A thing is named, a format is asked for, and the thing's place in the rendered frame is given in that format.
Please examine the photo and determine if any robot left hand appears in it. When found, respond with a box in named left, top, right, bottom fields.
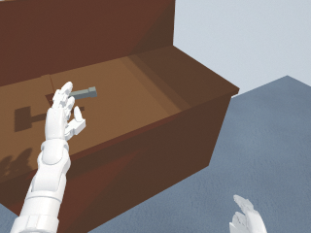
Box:
left=45, top=82, right=86, bottom=142

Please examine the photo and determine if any tap lever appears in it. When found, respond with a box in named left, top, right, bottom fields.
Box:
left=68, top=86, right=97, bottom=100

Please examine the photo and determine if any robot left forearm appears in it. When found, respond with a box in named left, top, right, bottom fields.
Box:
left=10, top=139, right=71, bottom=233

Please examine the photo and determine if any robot right hand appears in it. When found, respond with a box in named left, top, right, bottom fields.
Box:
left=229, top=194, right=267, bottom=233

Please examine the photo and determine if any counter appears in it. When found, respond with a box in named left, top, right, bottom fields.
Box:
left=0, top=0, right=240, bottom=233

